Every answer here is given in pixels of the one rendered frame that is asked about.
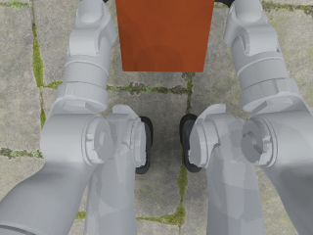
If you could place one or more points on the robot left upper arm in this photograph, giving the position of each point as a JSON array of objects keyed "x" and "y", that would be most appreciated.
[{"x": 47, "y": 202}]

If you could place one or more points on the left robot thigh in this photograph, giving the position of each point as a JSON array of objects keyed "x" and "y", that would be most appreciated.
[{"x": 110, "y": 205}]

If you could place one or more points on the robot left forearm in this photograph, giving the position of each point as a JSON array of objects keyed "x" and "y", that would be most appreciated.
[{"x": 87, "y": 66}]

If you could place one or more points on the robot right foot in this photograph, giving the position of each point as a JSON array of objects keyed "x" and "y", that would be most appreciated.
[{"x": 185, "y": 127}]

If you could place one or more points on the carton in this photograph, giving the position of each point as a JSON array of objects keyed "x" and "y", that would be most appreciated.
[{"x": 163, "y": 35}]

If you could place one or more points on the robot right upper arm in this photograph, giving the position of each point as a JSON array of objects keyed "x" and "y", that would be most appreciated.
[{"x": 281, "y": 143}]

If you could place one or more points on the robot right forearm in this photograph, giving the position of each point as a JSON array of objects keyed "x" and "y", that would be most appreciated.
[{"x": 259, "y": 62}]

